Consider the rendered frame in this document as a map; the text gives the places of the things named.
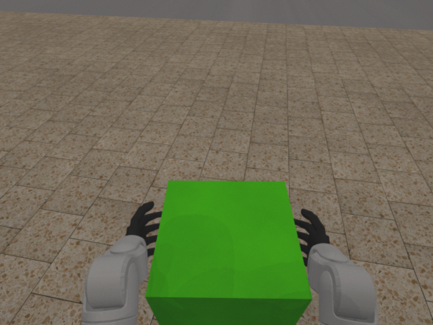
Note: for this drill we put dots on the carton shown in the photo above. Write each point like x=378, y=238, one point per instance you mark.
x=227, y=253

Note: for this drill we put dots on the right robot hand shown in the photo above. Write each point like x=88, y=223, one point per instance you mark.
x=316, y=232

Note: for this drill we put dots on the left robot hand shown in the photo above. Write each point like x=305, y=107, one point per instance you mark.
x=138, y=222

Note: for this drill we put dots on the robot right forearm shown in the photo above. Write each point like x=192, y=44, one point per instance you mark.
x=347, y=293

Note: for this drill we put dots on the robot left forearm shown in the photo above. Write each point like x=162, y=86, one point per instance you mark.
x=111, y=291

